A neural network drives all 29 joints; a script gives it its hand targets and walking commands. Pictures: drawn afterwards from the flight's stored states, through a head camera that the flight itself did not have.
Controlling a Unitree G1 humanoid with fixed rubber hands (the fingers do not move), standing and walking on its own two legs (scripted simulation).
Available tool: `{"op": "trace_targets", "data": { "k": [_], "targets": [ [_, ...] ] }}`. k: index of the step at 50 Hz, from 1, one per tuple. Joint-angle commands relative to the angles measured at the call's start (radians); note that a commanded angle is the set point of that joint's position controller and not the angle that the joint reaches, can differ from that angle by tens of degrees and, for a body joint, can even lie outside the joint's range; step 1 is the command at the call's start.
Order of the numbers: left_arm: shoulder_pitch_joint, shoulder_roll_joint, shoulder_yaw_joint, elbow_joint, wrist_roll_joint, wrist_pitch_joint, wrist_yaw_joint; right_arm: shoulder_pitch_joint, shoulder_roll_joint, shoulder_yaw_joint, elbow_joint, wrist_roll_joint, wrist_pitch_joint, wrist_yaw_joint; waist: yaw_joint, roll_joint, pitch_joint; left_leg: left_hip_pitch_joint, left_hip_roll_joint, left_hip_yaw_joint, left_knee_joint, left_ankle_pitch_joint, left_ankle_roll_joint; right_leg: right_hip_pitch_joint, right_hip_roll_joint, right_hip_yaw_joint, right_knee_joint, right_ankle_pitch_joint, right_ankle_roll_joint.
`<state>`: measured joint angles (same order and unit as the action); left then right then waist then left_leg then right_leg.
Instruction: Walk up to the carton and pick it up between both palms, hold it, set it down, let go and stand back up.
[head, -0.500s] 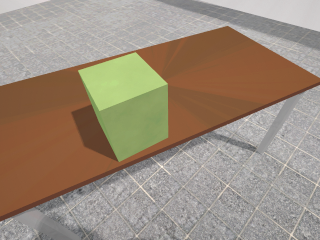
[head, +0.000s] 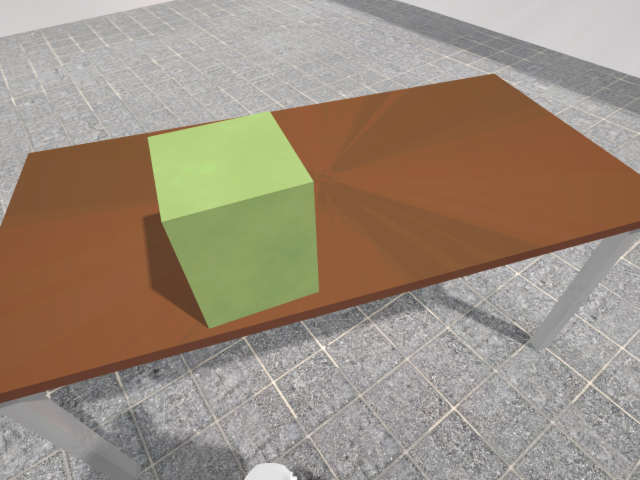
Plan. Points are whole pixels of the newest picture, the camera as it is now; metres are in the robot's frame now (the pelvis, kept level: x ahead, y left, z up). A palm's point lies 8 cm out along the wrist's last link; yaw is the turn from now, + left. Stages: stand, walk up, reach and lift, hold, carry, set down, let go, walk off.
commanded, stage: walk up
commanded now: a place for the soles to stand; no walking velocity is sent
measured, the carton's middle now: (239, 219) +0.52 +0.17 +0.02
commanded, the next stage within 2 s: none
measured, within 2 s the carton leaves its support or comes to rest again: neither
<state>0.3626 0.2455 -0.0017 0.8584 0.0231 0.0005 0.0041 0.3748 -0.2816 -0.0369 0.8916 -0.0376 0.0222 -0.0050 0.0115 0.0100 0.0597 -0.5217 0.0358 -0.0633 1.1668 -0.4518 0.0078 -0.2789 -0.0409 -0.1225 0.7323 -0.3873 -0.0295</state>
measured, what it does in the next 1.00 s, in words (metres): walks ahead, turning left: left foot, then right foot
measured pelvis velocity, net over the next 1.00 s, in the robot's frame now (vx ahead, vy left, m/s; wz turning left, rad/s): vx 0.09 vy -0.05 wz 0.42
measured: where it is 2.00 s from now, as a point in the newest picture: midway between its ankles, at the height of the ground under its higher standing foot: outside the picture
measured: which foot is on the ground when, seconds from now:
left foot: up 0.00-0.22, down 0.24-0.52, up 0.54-0.78, down 0.80-1.00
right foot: down 0.00-0.24, up 0.26-0.50, down 0.52-1.00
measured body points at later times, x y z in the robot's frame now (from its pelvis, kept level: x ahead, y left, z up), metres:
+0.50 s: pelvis +0.09 -0.04 -0.01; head +0.13 -0.02 +0.44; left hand +0.14 +0.22 -0.14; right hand +0.25 -0.25 -0.13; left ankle +0.13 +0.09 -0.71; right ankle +0.15 -0.16 -0.71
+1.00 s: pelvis +0.09 -0.05 +0.01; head +0.09 -0.04 +0.46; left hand +0.06 +0.21 -0.13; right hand +0.27 -0.22 -0.12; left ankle +0.04 +0.06 -0.71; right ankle +0.16 -0.16 -0.71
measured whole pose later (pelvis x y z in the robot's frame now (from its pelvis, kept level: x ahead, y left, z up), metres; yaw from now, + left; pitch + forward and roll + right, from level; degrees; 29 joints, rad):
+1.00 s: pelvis +0.09 -0.05 +0.01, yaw +24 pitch -3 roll -1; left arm 0.23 0.23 -0.01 0.84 0.01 0.02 -0.01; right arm 0.24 -0.17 0.00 0.82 0.00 0.01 0.00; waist 0.01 0.00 0.06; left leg -0.27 0.00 -0.05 0.67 -0.35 -0.01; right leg -0.26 -0.08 -0.15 0.62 -0.31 0.02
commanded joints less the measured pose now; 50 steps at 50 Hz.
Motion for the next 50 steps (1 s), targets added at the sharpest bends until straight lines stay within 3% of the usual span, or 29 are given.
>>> {"op": "trace_targets", "data": {
  "k": [1,4,8,9,11,12,13,14,16,18,19,22,25,26,27,28,29,30,32,36,37,39,40,41,42,43,46,48,50],
  "targets": [
    [-0.009,0.164,0.043,-0.054,0.016,-0.054,0.008,0.058,-0.073,-0.023,-0.091,-0.010,-0.034,0.022,-0.012,-0.130,0.166,-0.161,0.029,-0.008,-0.030,0.098,-0.016,-0.044,-0.300,0.412,-0.591,-0.441,-0.109],
    [0.035,0.139,0.032,-0.013,0.023,-0.060,0.014,-0.026,-0.047,-0.015,-0.130,-0.006,-0.036,0.023,0.011,-0.112,0.207,-0.172,0.023,-0.005,-0.168,0.127,-0.007,0.028,-0.317,0.308,-0.559,-0.198,-0.118],
    [0.045,0.152,0.027,-0.018,0.040,-0.039,0.009,-0.101,0.005,-0.006,-0.179,-0.003,-0.055,0.011,0.019,-0.162,0.114,0.046,-0.034,0.140,-0.379,0.157,0.028,0.068,-0.262,0.072,-0.336,0.434,-0.110],
    [0.056,0.154,0.025,-0.018,0.042,-0.031,0.010,-0.100,0.012,-0.007,-0.187,-0.004,-0.058,0.007,0.013,-0.144,0.080,0.107,-0.055,0.159,-0.424,0.189,0.037,0.070,-0.263,0.044,-0.268,0.510,-0.107],
    [0.044,0.163,0.009,-0.024,0.039,-0.016,0.006,0.015,-0.015,-0.021,-0.178,-0.003,-0.071,-0.007,-0.052,-0.066,-0.013,0.340,-0.092,0.148,-0.591,0.371,0.070,0.000,-0.226,-0.022,-0.078,0.491,-0.071],
    [0.066,0.133,-0.008,-0.036,0.033,-0.015,0.005,0.092,-0.071,-0.045,-0.180,-0.014,-0.073,-0.015,-0.086,0.026,-0.095,0.484,-0.004,-0.018,-0.620,0.452,0.106,-0.073,-0.179,-0.071,0.115,0.426,-0.032],
    [0.084,0.097,-0.023,-0.086,0.037,-0.010,0.005,0.188,-0.163,-0.075,-0.194,-0.024,-0.075,-0.024,-0.104,0.161,-0.223,0.640,0.299,-0.475,-0.631,0.666,0.236,-0.242,-0.039,-0.085,0.469,0.004,0.039],
    [0.047,0.141,-0.003,-0.129,0.017,0.012,0.009,0.247,-0.168,-0.087,-0.184,0.037,-0.065,-0.037,-0.123,0.114,-0.283,0.671,0.364,-0.671,-0.734,0.638,0.348,-0.312,0.023,0.073,0.547,-0.264,0.064],
    [-0.048,0.111,-0.004,-0.162,0.009,0.033,0.014,0.139,-0.137,-0.073,-0.205,0.044,-0.045,-0.061,-0.112,0.086,-0.134,0.553,0.321,-0.555,-0.770,0.467,0.334,-0.426,-0.036,0.142,0.623,-0.245,0.080],
    [-0.041,0.085,-0.011,-0.148,0.011,0.036,0.020,-0.015,-0.078,-0.043,-0.238,0.029,-0.046,-0.064,-0.049,0.079,-0.049,0.312,0.265,-0.406,-0.767,0.451,0.284,-0.321,-0.085,0.168,0.465,-0.231,0.084],
    [-0.010,0.069,-0.014,-0.138,0.007,0.034,0.017,-0.083,-0.060,-0.029,-0.241,0.026,-0.047,-0.056,-0.019,0.102,-0.059,0.193,0.211,-0.316,-0.760,0.492,0.257,-0.196,-0.071,0.154,0.360,-0.225,0.081],
    [0.011,0.056,0.001,-0.125,-0.007,0.028,0.012,-0.163,-0.108,-0.040,-0.251,0.010,-0.040,-0.037,0.002,0.174,-0.095,0.109,0.146,-0.227,-0.664,0.677,0.212,-0.040,-0.006,0.073,0.183,-0.114,0.053],
    [0.004,0.072,0.025,-0.147,-0.009,0.006,0.017,-0.210,-0.118,-0.025,-0.255,0.018,-0.015,-0.013,0.044,0.116,-0.149,0.032,0.090,-0.190,-0.533,0.642,0.132,0.125,0.019,0.045,-0.065,0.203,0.002],
    [-0.013,0.111,0.033,-0.173,0.002,-0.005,0.021,-0.190,-0.082,-0.013,-0.261,0.033,-0.009,-0.003,0.039,0.026,-0.161,-0.028,0.034,-0.161,-0.449,0.485,0.076,0.135,-0.097,0.198,-0.139,0.226,-0.039],
    [-0.045,0.214,0.065,-0.189,-0.013,-0.003,0.022,-0.163,-0.046,-0.016,-0.272,0.045,0.003,-0.009,0.027,-0.160,-0.155,-0.008,-0.131,-0.014,-0.187,0.167,-0.007,0.034,-0.351,0.476,-0.344,0.244,-0.168],
    [-0.087,0.216,0.075,-0.188,-0.016,-0.001,0.030,-0.170,-0.060,-0.033,-0.251,0.022,0.017,-0.021,0.033,-0.177,-0.093,-0.018,-0.119,0.001,-0.011,-0.212,-0.038,-0.021,-0.482,0.592,-0.399,0.319,-0.258],
    [-0.108,0.186,0.069,-0.189,-0.013,-0.003,0.040,-0.181,-0.061,-0.040,-0.242,0.012,0.022,-0.023,0.034,-0.124,-0.025,-0.076,-0.099,-0.053,0.073,-0.230,-0.041,-0.019,-0.475,0.569,-0.387,0.393,-0.275],
    [-0.129,0.167,0.068,-0.189,-0.006,-0.004,0.049,-0.171,-0.044,-0.041,-0.226,0.011,0.026,-0.024,0.026,-0.110,0.017,-0.114,-0.084,-0.070,0.105,-0.200,-0.048,0.004,-0.434,0.488,-0.356,0.458,-0.257],
    [-0.194,0.129,0.057,-0.199,-0.003,-0.011,0.046,-0.133,-0.023,-0.042,-0.208,0.013,0.019,-0.021,0.006,-0.189,0.007,-0.073,-0.054,-0.064,0.039,-0.147,-0.051,0.019,-0.355,0.345,-0.319,0.477,-0.210],
    [-0.192,0.110,0.055,-0.202,0.010,-0.018,0.033,-0.162,0.013,-0.030,-0.210,0.019,0.014,0.004,0.026,-0.230,-0.071,0.031,-0.036,0.042,-0.277,-0.150,-0.060,0.109,-0.279,0.219,-0.275,0.348,-0.157],
    [-0.202,0.144,0.062,-0.195,0.017,-0.014,0.028,-0.143,0.005,-0.042,-0.200,0.013,0.002,0.009,0.014,-0.246,-0.073,0.111,-0.048,0.063,-0.355,-0.071,-0.055,0.073,-0.264,0.190,-0.262,0.353,-0.156],
    [-0.217,0.152,0.053,-0.185,0.012,-0.005,0.016,-0.101,0.004,-0.051,-0.191,0.008,-0.023,0.012,-0.025,-0.186,-0.103,0.307,-0.070,0.104,-0.621,0.220,-0.031,-0.002,-0.239,0.116,-0.152,0.433,-0.102],
    [-0.203,0.130,0.042,-0.176,0.008,-0.002,0.004,-0.072,-0.003,-0.049,-0.193,0.007,-0.037,0.008,-0.038,-0.187,-0.112,0.389,-0.039,0.044,-0.663,0.315,-0.010,-0.070,-0.234,0.103,-0.114,0.386,-0.068],
    [-0.158,0.081,0.019,-0.182,0.002,-0.004,-0.008,-0.051,-0.050,-0.056,-0.206,-0.008,-0.045,0.000,-0.025,-0.039,-0.189,0.489,0.090,-0.163,-0.681,0.400,0.040,-0.141,-0.196,0.089,-0.031,0.263,-0.016],
    [-0.180,0.043,0.006,-0.194,-0.019,0.006,-0.005,-0.090,-0.120,-0.072,-0.200,0.029,-0.049,-0.001,-0.021,0.078,-0.200,0.330,0.204,-0.344,-0.710,0.432,0.153,-0.051,-0.051,0.026,-0.019,-0.020,0.026],
    [-0.207,0.030,0.003,-0.183,-0.019,0.018,0.000,-0.113,-0.101,-0.066,-0.202,0.040,-0.046,-0.004,-0.020,0.067,-0.125,0.237,0.184,-0.332,-0.744,0.386,0.179,-0.007,-0.042,0.057,-0.039,-0.118,0.026],
    [-0.181,0.039,0.006,-0.140,-0.005,0.001,-0.006,-0.181,-0.069,-0.021,-0.180,0.032,-0.034,-0.007,0.007,0.066,-0.041,0.147,0.090,-0.173,-0.736,0.281,0.092,0.078,-0.053,0.055,-0.215,0.062,0.006],
    [-0.162,0.077,0.012,-0.109,-0.009,-0.007,-0.009,-0.150,-0.044,-0.002,-0.156,0.040,-0.033,0.001,-0.001,0.048,-0.016,0.158,0.050,-0.138,-0.725,0.225,0.059,0.062,-0.082,0.086,-0.271,0.052,-0.016],
    [-0.151,0.091,0.007,-0.087,-0.006,-0.012,-0.010,-0.139,-0.050,0.001,-0.130,0.040,-0.040,0.007,-0.015,0.062,-0.029,0.182,0.037,-0.125,-0.698,0.276,0.050,0.079,-0.102,0.074,-0.284,0.088,-0.014]
  ]
}}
